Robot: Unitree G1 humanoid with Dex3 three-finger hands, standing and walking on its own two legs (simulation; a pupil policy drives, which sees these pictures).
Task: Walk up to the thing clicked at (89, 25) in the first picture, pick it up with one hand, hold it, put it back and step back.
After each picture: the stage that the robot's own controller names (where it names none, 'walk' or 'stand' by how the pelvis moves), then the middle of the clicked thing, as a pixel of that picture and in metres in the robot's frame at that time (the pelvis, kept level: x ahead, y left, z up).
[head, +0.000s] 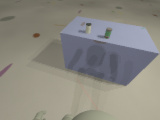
stand; (88, 28) +1.05 +0.06 +0.04
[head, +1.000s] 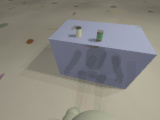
walk; (78, 32) +0.92 +0.21 +0.05
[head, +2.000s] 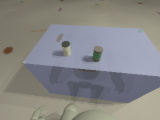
walk; (66, 48) +0.54 +0.23 +0.05
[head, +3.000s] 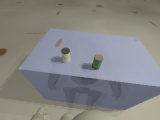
stand; (66, 55) +0.50 +0.20 +0.04
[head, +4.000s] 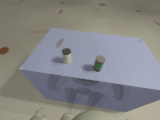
stand; (66, 56) +0.48 +0.20 +0.04
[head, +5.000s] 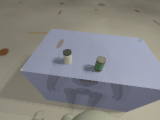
stand; (67, 57) +0.48 +0.19 +0.04
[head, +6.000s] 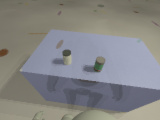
stand; (67, 57) +0.48 +0.20 +0.04
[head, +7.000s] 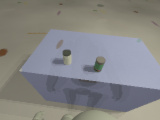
stand; (67, 57) +0.48 +0.19 +0.04
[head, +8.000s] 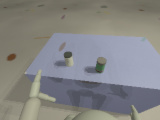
rise first; (68, 59) +0.47 +0.21 +0.04
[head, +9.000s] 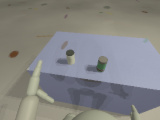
go down; (70, 57) +0.48 +0.20 +0.04
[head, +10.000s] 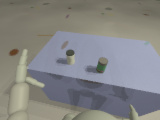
go down; (70, 57) +0.48 +0.20 +0.04
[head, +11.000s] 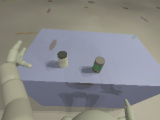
go down; (63, 59) +0.44 +0.19 +0.06
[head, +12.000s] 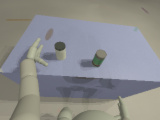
close in; (60, 51) +0.46 +0.19 +0.07
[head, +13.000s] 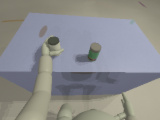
close; (55, 46) +0.48 +0.21 +0.09
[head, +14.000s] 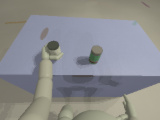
close; (55, 51) +0.45 +0.21 +0.09
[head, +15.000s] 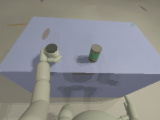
lift; (53, 53) +0.43 +0.22 +0.10
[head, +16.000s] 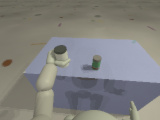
lift; (62, 56) +0.33 +0.17 +0.23
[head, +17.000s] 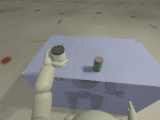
hold; (59, 57) +0.33 +0.19 +0.21
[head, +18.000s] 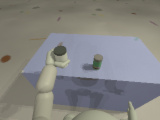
crouch; (61, 57) +0.33 +0.18 +0.20
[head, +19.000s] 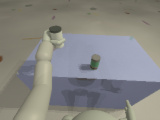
crouch; (57, 37) +0.45 +0.21 +0.26
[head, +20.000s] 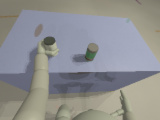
lower; (51, 47) +0.48 +0.22 +0.07
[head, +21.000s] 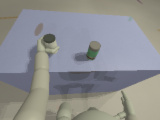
lower; (51, 44) +0.49 +0.22 +0.10
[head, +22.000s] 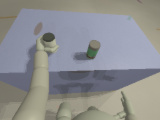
lower; (50, 43) +0.49 +0.22 +0.10
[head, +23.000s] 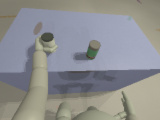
lower; (49, 43) +0.49 +0.23 +0.10
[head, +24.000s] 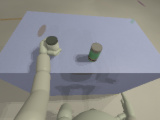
loosen; (53, 46) +0.48 +0.22 +0.10
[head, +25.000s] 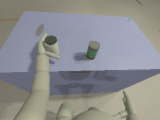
withdraw; (52, 46) +0.48 +0.21 +0.10
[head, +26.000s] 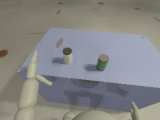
sink last; (67, 56) +0.46 +0.20 +0.07
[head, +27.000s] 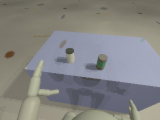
stand; (70, 55) +0.49 +0.20 +0.06
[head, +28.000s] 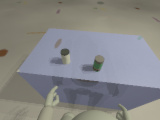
stand; (65, 56) +0.47 +0.21 +0.04
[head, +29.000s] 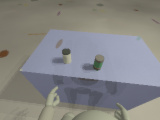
stand; (66, 56) +0.48 +0.21 +0.04
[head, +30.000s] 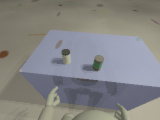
stand; (66, 56) +0.48 +0.21 +0.04
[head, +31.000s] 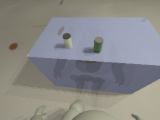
walk; (67, 41) +0.60 +0.23 +0.05
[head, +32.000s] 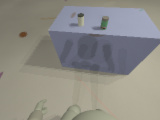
walk; (80, 20) +0.95 +0.16 +0.05
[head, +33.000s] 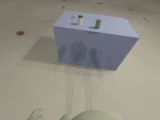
stand; (80, 20) +1.19 +0.18 +0.05
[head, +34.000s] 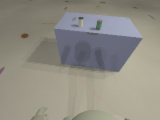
stand; (80, 22) +1.17 +0.18 +0.03
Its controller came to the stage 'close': yes
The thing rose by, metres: 0.22
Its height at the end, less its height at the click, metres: +0.00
